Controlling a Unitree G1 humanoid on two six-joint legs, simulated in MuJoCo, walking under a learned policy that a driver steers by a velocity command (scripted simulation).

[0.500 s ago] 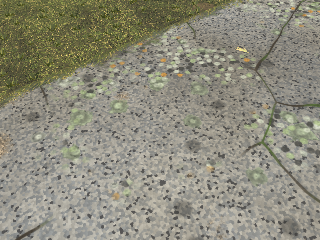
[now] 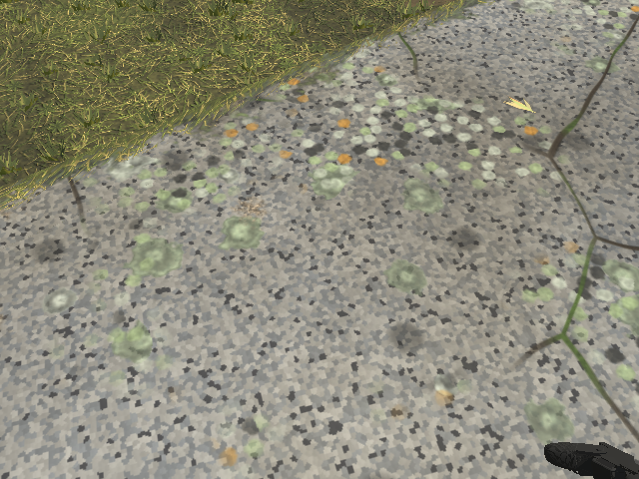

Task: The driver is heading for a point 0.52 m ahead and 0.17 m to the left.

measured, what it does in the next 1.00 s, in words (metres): walks ahead, turning left: right foot, then left foot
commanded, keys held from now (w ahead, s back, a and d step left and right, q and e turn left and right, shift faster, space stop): w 0.28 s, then w+q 0.50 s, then no key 0.22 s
